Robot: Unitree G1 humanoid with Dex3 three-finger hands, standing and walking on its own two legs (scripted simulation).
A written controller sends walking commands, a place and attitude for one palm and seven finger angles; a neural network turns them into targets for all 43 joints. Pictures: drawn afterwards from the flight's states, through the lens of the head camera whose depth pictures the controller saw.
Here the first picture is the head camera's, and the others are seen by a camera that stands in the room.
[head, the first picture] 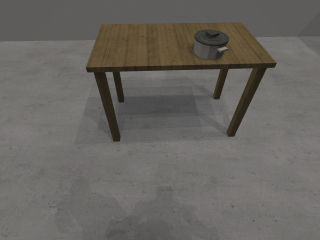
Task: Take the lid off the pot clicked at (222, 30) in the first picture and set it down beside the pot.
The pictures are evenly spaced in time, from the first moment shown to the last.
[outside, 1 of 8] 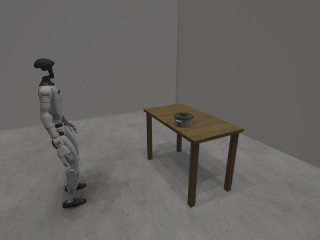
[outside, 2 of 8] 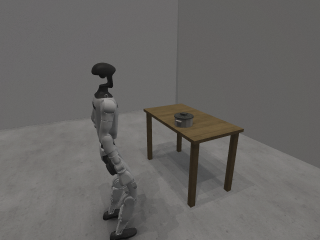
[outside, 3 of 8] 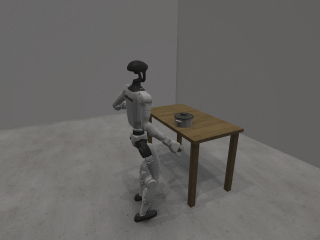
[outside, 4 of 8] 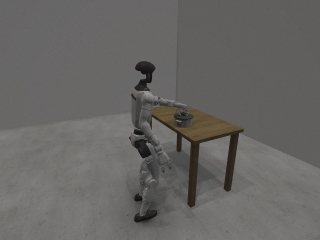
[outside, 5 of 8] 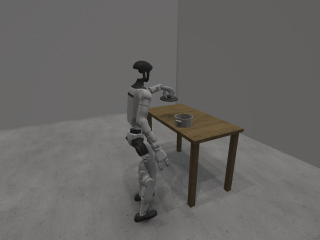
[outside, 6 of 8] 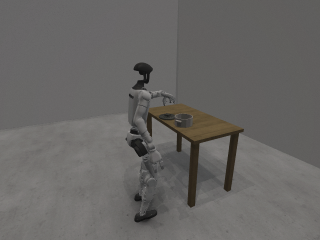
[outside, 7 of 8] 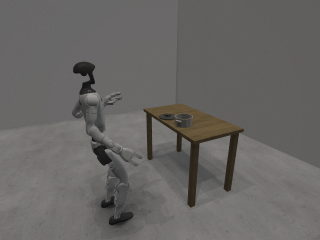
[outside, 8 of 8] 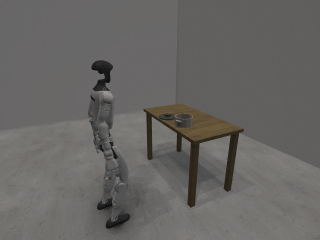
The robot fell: no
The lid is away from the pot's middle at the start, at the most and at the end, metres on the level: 0.00 0.25 0.25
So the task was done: yes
